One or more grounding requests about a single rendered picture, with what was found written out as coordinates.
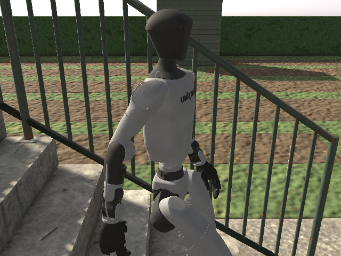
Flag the robot left forearm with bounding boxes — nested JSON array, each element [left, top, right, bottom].
[[188, 135, 207, 166]]

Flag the robot thigh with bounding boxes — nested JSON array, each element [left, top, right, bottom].
[[185, 169, 216, 256], [150, 191, 232, 256]]

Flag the robot left upper arm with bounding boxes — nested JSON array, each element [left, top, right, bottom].
[[180, 68, 195, 83]]

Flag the left robot thigh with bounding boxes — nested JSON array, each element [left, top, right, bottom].
[[185, 169, 216, 256]]

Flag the robot right upper arm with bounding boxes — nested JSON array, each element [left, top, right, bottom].
[[108, 79, 168, 162]]

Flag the right robot thigh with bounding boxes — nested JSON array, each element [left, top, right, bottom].
[[150, 191, 232, 256]]

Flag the robot right forearm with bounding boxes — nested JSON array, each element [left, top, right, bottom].
[[101, 142, 127, 224]]

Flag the robot left hand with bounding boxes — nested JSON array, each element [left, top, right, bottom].
[[196, 161, 221, 199]]

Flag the robot right hand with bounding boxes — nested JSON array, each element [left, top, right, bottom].
[[98, 220, 131, 256]]

